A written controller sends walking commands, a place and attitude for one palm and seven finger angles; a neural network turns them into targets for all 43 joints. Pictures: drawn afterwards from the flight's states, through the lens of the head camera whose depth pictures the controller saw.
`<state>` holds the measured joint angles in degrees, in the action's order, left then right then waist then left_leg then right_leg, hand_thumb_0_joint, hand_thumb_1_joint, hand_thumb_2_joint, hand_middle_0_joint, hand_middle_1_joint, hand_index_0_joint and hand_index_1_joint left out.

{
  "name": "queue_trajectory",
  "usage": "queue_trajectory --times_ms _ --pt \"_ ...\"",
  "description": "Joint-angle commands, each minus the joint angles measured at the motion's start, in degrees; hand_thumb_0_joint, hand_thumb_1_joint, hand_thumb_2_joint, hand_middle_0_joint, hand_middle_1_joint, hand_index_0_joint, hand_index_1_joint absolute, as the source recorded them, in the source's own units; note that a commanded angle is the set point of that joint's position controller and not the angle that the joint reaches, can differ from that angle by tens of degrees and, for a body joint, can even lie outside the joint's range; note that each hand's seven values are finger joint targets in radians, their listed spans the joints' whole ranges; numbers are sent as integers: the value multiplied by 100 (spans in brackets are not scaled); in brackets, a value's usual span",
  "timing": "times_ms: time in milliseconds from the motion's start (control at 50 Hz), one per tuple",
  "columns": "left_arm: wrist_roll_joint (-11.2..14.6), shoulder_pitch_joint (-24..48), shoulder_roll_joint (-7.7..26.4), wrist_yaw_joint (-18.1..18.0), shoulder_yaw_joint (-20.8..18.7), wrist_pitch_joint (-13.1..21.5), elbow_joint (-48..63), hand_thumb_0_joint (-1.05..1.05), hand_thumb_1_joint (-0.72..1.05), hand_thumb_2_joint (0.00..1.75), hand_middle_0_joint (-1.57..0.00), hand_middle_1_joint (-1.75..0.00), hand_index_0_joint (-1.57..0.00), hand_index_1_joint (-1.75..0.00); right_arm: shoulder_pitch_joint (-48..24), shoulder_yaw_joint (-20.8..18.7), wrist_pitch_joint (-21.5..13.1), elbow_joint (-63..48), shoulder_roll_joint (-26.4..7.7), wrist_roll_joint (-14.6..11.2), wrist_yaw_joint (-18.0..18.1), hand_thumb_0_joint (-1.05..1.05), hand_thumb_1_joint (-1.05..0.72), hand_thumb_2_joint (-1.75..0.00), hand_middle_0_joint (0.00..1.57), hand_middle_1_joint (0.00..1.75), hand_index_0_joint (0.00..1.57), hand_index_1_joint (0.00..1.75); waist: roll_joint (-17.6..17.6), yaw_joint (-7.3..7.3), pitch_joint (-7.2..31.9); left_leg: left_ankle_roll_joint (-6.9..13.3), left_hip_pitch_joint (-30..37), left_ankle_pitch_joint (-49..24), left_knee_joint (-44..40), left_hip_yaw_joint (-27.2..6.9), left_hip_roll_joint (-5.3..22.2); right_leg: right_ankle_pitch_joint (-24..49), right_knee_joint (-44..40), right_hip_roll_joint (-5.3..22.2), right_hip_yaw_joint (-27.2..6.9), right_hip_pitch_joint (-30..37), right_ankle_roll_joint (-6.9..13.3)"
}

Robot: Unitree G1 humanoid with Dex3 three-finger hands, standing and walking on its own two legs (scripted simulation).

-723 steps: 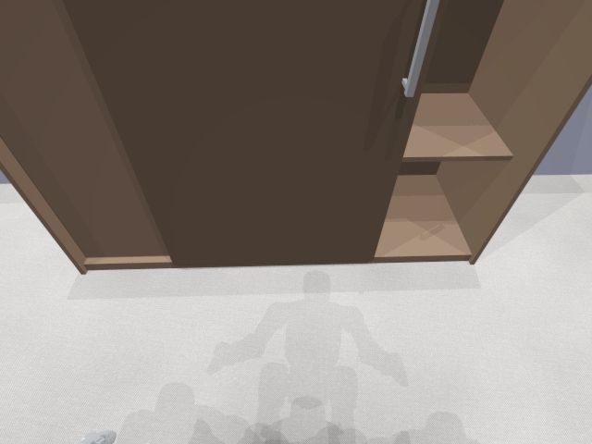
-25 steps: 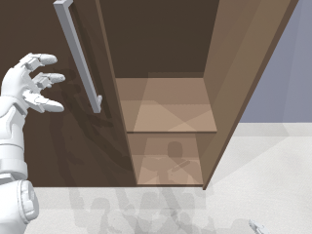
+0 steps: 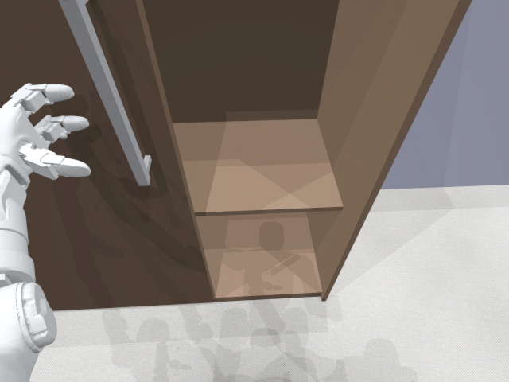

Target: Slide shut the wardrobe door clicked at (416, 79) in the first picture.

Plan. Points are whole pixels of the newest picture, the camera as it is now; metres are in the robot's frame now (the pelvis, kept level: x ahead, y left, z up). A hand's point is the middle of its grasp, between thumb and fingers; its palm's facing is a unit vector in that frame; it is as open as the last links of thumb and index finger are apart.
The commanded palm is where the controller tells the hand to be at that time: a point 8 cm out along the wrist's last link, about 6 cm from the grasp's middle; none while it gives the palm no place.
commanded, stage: move the hooked fingers beside the handle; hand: left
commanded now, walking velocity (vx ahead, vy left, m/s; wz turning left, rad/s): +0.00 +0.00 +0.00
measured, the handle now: (120, 104) +0.48 +0.20 +0.20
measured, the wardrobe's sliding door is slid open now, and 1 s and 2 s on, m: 0.42 0.42 0.42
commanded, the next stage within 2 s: feel for the door with the fingertips in 0.48 s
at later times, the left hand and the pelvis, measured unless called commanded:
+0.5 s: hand (69, 134) +0.42 +0.26 +0.19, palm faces +0.05 -1.00 -0.01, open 14.0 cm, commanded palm +0.39 +0.31 +0.19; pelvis +0.00 +0.00 +0.00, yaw +1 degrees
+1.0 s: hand (101, 134) +0.42 +0.22 +0.19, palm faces +0.04 -1.00 -0.01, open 14.0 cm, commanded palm +0.40 +0.27 +0.19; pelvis +0.00 -0.01 +0.00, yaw +1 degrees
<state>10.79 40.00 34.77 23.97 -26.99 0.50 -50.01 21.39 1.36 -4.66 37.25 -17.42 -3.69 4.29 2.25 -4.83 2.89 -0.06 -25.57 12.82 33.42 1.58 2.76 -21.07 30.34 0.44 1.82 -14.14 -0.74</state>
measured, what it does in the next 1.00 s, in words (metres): stands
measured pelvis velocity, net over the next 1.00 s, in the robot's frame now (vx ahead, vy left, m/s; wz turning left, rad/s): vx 0.00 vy -0.01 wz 0.01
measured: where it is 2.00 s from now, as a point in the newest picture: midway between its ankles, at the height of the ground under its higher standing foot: outside the picture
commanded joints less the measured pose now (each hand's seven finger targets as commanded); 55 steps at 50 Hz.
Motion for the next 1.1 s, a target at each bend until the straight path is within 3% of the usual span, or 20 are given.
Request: queue_trajectory --times_ms 0,80,120,140,180,240,300,340,420,440,540,620,680,720,860,920,940,1000,1040,1080 --pt "144 2614 1921 49 -205 423 1311 0 -50 30 -30 -120 -30 -120 -80 -351 -277 -681 -915 -47 90 0 -90 -90 20 30 20 30 479 52 1619 279 2177 -1277 -107 -261 -230 2001 -435 -228 90 -816 163" --pt "169 2652 1555 47 90 395 1567 0 -50 30 -30 -120 -30 -120 -124 -341 -321 -704 -883 -52 90 0 -90 -90 20 30 20 30 638 27 1705 253 2431 -1353 -126 -341 -216 1932 -453 -232 131 -897 193" --pt "243 2675 1515 5 86 324 1280 0 -50 30 -30 -120 -30 -120 -92 -329 -313 -599 -907 -39 112 0 -90 -90 20 30 20 30 238 6 1534 288 2217 -1197 -131 -311 -216 1886 -517 -223 127 -849 186" --pt "220 2597 1677 -14 -69 269 1070 0 -50 30 -30 -120 -30 -120 -98 -338 -306 -600 -934 -55 118 0 -90 -90 20 30 20 30 238 35 1467 288 2103 -1106 -132 -285 -225 1872 -495 -225 102 -885 169" --pt "155 2764 1528 -36 126 255 1100 0 -50 30 -30 -120 -30 -120 -118 -328 -309 -617 -912 -55 108 0 -90 -90 20 30 20 30 370 8 1480 276 2127 -1110 -139 -291 -237 1854 -468 -203 103 -933 173" --pt "107 2761 1803 -96 -85 355 1242 0 -50 30 -30 -120 -30 -120 -91 -329 -293 -649 -921 -27 94 0 -90 -90 20 30 20 30 370 64 1747 282 2210 -1298 -85 -293 -241 2023 -418 -208 81 -781 181" --pt "129 2808 1639 -98 22 458 1590 0 -50 30 -30 -120 -30 -120 -179 -328 -309 -733 -872 -41 77 0 -90 -90 20 30 20 30 552 60 1926 253 2478 -1485 -73 -335 -219 2117 -383 -208 95 -766 193" --pt "171 2673 1798 -131 -177 431 1475 0 -50 30 -30 -120 -30 -120 -175 -319 -294 -715 -892 -38 77 0 -90 -90 20 30 20 30 357 98 1844 270 2308 -1417 -76 -313 -225 2146 -400 -219 92 -685 180" --pt "172 2502 1478 -129 91 277 1322 0 -50 30 -30 -120 -30 -120 -219 -298 -258 -734 -866 -58 82 0 -90 -90 20 30 20 30 272 88 1519 291 2108 -1274 -110 -248 -250 2079 -455 -197 94 -695 181" --pt "142 2575 1715 -154 -85 271 1323 0 -50 30 -30 -120 -30 -120 -202 -315 -262 -722 -894 -61 82 0 -90 -90 20 30 20 30 261 95 1551 287 2100 -1278 -114 -273 -241 2106 -433 -205 93 -708 169" --pt "175 2499 1663 -155 -69 330 1638 0 -50 30 -30 -120 -30 -120 -259 -312 -251 -783 -861 -63 79 0 -90 -90 20 30 20 30 313 117 1732 293 2194 -1342 -101 -255 -259 2198 -430 -213 69 -601 168" --pt "272 2475 1381 -127 118 305 1607 0 -50 30 -30 -120 -30 -120 -273 -302 -264 -736 -837 -66 90 0 -90 -90 20 30 20 30 180 90 1602 306 2121 -1304 -93 -226 -273 2235 -469 -207 67 -549 174" --pt "234 2760 1135 -172 376 265 1750 0 -50 30 -30 -120 -30 -120 -307 -313 -300 -700 -813 -88 96 0 -90 -90 20 30 20 30 387 -7 1527 279 2276 -1119 -137 -280 -254 1955 -506 -215 85 -813 168" --pt "280 2653 974 -254 441 257 1941 0 -50 30 -30 -120 -30 -120 -329 -313 -323 -706 -794 -78 87 0 -90 -90 20 30 20 30 273 44 1647 293 2341 -1232 -114 -286 -264 2049 -519 -211 79 -680 189" --pt "177 2554 1142 -605 221 112 1801 0 -50 30 -30 -120 -30 -120 -402 -294 -301 -694 -778 -72 63 0 -90 -90 20 30 20 30 122 137 1510 291 2048 -1111 -179 -212 -281 2101 -482 -188 50 -544 151" --pt "171 2555 959 -695 323 172 2064 0 -50 30 -30 -120 -30 -120 -440 -292 -299 -736 -732 -51 51 0 -90 -90 20 30 20 30 116 157 1634 291 2131 -1233 -153 -205 -284 2227 -467 -181 56 -397 168" --pt "144 2518 1233 -730 78 172 1963 0 -50 30 -30 -120 -30 -120 -428 -305 -291 -720 -762 -63 51 0 -90 -90 20 30 20 30 133 165 1667 289 2152 -1229 -150 -200 -268 2242 -460 -198 35 -437 153" --pt "106 2783 1097 -719 240 186 1842 0 -50 30 -30 -120 -30 -120 -415 -299 -282 -708 -739 -63 72 0 -90 -90 20 30 20 30 142 93 1587 283 2142 -1223 -156 -174 -268 2265 -450 -189 23 -499 138" --pt "64 2789 1302 -732 123 198 1586 0 -50 30 -30 -120 -30 -120 -351 -290 -256 -643 -771 -57 79 0 -90 -90 20 30 20 30 91 97 1513 290 2025 -1191 -144 -168 -274 2292 -459 -186 3 -467 139" --pt "48 2954 1050 -688 365 235 1616 0 -50 30 -30 -120 -30 -120 -356 -300 -257 -653 -745 -60 73 0 -90 -90 20 30 20 30 223 40 1580 283 2149 -1258 -124 -163 -280 2341 -451 -182 -1 -532 142"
